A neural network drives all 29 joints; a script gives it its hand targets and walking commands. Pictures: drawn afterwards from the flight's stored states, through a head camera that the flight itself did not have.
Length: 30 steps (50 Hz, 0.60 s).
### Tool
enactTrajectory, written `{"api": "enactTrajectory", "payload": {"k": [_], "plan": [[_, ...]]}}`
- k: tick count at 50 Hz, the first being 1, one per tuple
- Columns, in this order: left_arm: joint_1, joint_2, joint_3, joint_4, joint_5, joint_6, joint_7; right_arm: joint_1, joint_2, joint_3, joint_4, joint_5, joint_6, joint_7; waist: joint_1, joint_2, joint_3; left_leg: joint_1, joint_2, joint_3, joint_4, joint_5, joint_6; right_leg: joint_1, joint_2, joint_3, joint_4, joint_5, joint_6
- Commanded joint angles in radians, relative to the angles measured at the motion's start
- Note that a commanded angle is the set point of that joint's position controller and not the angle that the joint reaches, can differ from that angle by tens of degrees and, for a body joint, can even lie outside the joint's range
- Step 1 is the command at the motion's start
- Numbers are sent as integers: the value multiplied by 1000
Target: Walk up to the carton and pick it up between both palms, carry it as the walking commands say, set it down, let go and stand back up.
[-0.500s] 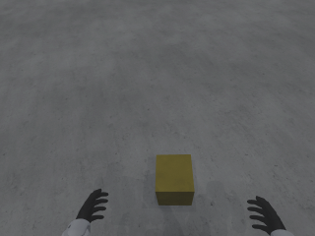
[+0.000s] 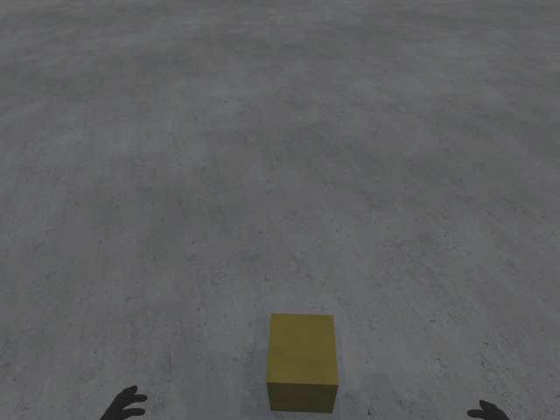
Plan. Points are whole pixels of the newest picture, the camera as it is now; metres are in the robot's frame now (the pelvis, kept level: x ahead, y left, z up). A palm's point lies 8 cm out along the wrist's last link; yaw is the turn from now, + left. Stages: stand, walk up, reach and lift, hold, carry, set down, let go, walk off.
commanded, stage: stand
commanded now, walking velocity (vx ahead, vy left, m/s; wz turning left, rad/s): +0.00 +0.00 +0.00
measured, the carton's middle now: (301, 363) +0.46 +0.00 -0.65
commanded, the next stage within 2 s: none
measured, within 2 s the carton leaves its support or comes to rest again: neither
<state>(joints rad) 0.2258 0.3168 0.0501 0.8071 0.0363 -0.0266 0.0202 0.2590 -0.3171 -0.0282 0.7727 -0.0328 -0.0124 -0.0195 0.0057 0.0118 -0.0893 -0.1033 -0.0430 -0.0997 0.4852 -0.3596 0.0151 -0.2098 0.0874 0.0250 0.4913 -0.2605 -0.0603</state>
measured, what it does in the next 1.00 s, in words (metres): stands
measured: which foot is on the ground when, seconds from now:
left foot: down 0.00-1.00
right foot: down 0.00-1.00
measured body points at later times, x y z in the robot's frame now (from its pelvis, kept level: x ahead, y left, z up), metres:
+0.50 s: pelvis -0.03 +0.00 +0.01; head -0.06 +0.00 +0.46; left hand +0.06 +0.31 -0.10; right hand +0.07 -0.29 -0.11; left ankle -0.06 +0.12 -0.74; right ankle +0.00 -0.08 -0.74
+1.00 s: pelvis -0.04 +0.00 +0.01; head -0.06 +0.00 +0.46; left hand +0.04 +0.31 -0.11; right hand +0.05 -0.29 -0.12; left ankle -0.06 +0.12 -0.74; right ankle +0.00 -0.08 -0.74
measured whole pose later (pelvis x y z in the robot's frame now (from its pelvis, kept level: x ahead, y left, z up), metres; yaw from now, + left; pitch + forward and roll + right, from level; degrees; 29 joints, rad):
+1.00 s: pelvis -0.04 +0.00 +0.01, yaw +1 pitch -3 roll +0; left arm 0.17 0.35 0.03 1.06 0.02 -0.04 0.01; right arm 0.20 -0.35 0.00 1.01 -0.02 -0.04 -0.01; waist 0.02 0.01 -0.02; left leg -0.07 -0.06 -0.10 0.36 -0.24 0.02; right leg -0.17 0.06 0.03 0.37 -0.15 -0.05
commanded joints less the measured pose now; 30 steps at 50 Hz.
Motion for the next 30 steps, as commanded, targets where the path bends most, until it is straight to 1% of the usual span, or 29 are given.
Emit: {"api": "enactTrajectory", "payload": {"k": [1, 2, 3, 4, 5, 6, 7, 8, 9, 10, 11, 12, 13, 14, 15, 16, 17, 18, 19, 20, 21, 22, 23, 24, 25, 26, 27, 28, 30], "plan": [[-73, 191, 44, -62, -3, -25, 8, -54, -184, -46, -55, 2, -22, -6, -2, -7, 51, -107, 104, -90, -85, 283, -4, 74, -171, 170, -91, 284, 14], [-75, 187, 40, -61, -4, -29, 4, -54, -187, -43, -47, 1, -25, -5, 4, 0, 60, -109, 113, -97, -106, 272, -4, 63, -172, 168, -88, 272, 13], [-66, 185, 37, -40, -5, -24, 5, -40, -182, -37, -38, 0, -27, -6, -4, 3, 83, -102, 112, -98, -108, 265, 0, 48, -176, 172, -104, 262, 14], [-63, 197, 41, -38, -8, -28, 6, -55, -190, -40, -35, 1, -26, -6, 1, -1, 64, -104, 112, -103, -109, 261, 5, 61, -178, 182, -102, 246, 12], [-76, 197, 41, -31, -6, -28, 4, -62, -193, -39, -24, 2, -26, -4, -4, 9, 84, -107, 112, -98, -114, 263, 3, 52, -172, 169, -109, 248, 15], [-59, 210, 42, -28, -6, -29, 6, -68, -182, -37, -30, 4, -30, -5, 3, -6, 52, -91, 114, -104, -110, 252, 4, 74, -172, 167, -111, 248, 20], [-43, 187, 34, -10, -7, -30, 4, -46, -189, -37, -11, 1, -31, -5, 1, -1, 46, -91, 108, -102, -114, 240, 5, 82, -172, 174, -117, 229, 21], [-43, 204, 36, -4, -7, -35, 5, -37, -204, -40, 1, 2, -31, -5, 3, -10, 64, -107, 109, -101, -120, 217, 6, 86, -181, 186, -130, 216, 20], [-65, 220, 38, -4, -6, -36, 5, -61, -186, -32, 4, 5, -34, -3, -4, -38, 72, -109, 114, -115, -138, 211, 7, 76, -176, 174, -127, 204, 23], [-78, 198, 33, -5, -10, -32, 1, -68, -194, -33, 7, 3, -36, -5, 0, 5, 106, -114, 116, -111, -135, 228, 8, 44, -174, 176, -129, 212, 15], [-72, 193, 35, 7, -8, -32, 1, -89, -185, -26, 11, 1, -35, -6, 11, 23, 72, -102, 116, -105, -131, 226, 10, 58, -175, 179, -123, 210, 15], [-75, 192, 27, 15, -9, -34, -3, -82, -192, -27, 20, 3, -39, -4, 3, 22, 93, -124, 116, -117, -133, 215, 12, 66, -178, 175, -127, 224, 16], [-83, 202, 30, 19, -8, -37, -3, -83, -197, -29, 23, 7, -39, -4, 0, 3, 78, -122, 123, -127, -150, 207, 15, 75, -180, 172, -129, 195, 16], [-68, 196, 28, 26, -10, -35, -2, -85, -202, -29, 34, 5, -37, 1, 7, 5, 74, -113, 120, -119, -148, 187, 13, 74, -182, 179, -137, 193, 16], [-67, 219, 34, 36, -12, -39, -4, -75, -199, -27, 40, 10, -38, 2, 8, -26, 71, -114, 122, -130, -164, 177, 17, 87, -178, 174, -137, 158, 17], [-77, 205, 29, 45, -11, -35, 1, -79, -219, -32, 52, 4, -39, -1, 10, -16, 66, -103, 121, -124, -161, 191, 17, 80, -181, 177, -144, 188, 13], [-60, 193, 24, 48, -16, -33, -3, -74, -208, -27, 62, 7, -40, -1, 13, -2, 82, -101, 119, -124, -155, 191, 15, 75, -184, 184, -150, 183, 11], [-61, 210, 27, 59, -14, -36, -4, -70, -195, -23, 69, 10, -39, 0, 14, -13, 83, -106, 111, -111, -149, 180, 12, 78, -179, 188, -161, 158, 21], [-71, 215, 27, 64, -8, -34, -1, -75, -203, -26, 71, 8, -34, -1, 9, -14, 112, -113, 109, -112, -148, 162, 14, 54, -191, 197, -177, 137, 16], [-80, 225, 27, 71, -14, -34, -2, -64, -207, -26, 78, 8, -35, -2, 1, -31, 111, -106, 101, -109, -147, 142, 12, 46, -187, 209, -195, 82, 23], [-73, 229, 26, 74, -13, -33, -3, -74, -200, -25, 82, 7, -33, 2, 9, -21, 122, -118, 111, -116, -158, 133, 16, 40, -190, 202, -190, 62, 19], [-65, 226, 29, 91, -15, -32, -3, -79, -223, -28, 85, 4, -35, 2, 3, 5, 90, -108, 111, -116, -164, 132, 17, 59, -192, 204, -188, 65, 17], [-77, 220, 22, 92, -16, -34, -3, -77, -222, -29, 90, 9, -37, 3, 8, 6, 120, -133, 118, -131, -176, 149, 17, 64, -186, 186, -172, 116, 17], [-84, 215, 23, 97, -10, -35, -4, -88, -209, -23, 97, 11, -38, 1, 14, 6, 121, -143, 117, -122, -175, 133, 19, 67, -185, 188, -177, 90, 17], [-79, 236, 27, 107, -13, -36, -2, -76, -218, -27, 94, 7, -41, 1, 4, -15, 110, -135, 117, -132, -179, 140, 21, 81, -180, 182, -183, 92, 23], [-80, 223, 26, 111, -14, -35, -4, -79, -224, -28, 106, 8, -41, 1, 18, -12, 121, -145, 116, -131, -182, 133, 22, 78, -187, 189, -180, 90, 14], [-64, 215, 23, 117, -16, -35, -7, -75, -220, -25, 110, 13, -42, 2, 16, -23, 96, -127, 113, -127, -175, 144, 21, 89, -183, 191, -184, 85, 16], [-68, 221, 21, 127, -18, -33, -7, -80, -227, -27, 116, 9, -42, 2, 15, 13, 88, -117, 113, -119, -171, 159, 19, 93, -189, 192, -190, 110, 19], [-100, 221, 20, 127, -18, -35, -7, -67, -201, -16, 130, 11, -38, -1, 10, -17, 123, -130, 121, -128, -186, 170, 18, 83, -188, 185, -174, 140, 17]]}}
